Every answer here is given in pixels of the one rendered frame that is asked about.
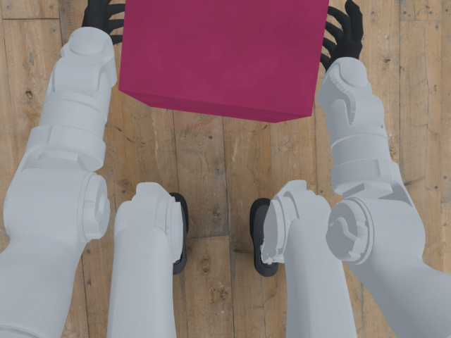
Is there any left robot forearm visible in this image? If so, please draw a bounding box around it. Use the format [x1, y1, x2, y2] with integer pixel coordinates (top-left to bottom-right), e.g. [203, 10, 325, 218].
[3, 27, 117, 236]

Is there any left robot upper arm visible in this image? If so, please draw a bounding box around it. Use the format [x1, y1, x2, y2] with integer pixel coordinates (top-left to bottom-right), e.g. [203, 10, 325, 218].
[0, 168, 110, 338]

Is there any robot left hand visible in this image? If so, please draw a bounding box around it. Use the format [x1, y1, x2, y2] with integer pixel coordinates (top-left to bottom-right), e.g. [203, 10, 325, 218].
[82, 0, 125, 45]

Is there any robot right shin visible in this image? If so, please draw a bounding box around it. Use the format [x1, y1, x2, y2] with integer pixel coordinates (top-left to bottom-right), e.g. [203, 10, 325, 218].
[260, 180, 331, 263]

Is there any right robot upper arm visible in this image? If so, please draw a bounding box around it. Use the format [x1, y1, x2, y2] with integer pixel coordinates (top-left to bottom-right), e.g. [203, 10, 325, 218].
[326, 197, 451, 338]

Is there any robot right hand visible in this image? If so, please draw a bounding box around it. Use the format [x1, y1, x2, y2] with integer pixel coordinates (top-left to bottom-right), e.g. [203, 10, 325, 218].
[320, 0, 364, 72]

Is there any left robot foot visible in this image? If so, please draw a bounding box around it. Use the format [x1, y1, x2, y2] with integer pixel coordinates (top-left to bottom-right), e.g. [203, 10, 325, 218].
[169, 193, 189, 275]

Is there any carton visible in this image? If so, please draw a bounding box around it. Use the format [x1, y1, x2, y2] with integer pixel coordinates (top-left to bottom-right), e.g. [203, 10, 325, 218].
[118, 0, 329, 123]

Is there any right robot forearm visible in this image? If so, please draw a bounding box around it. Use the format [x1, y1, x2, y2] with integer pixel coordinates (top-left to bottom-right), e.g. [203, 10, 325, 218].
[316, 57, 426, 243]

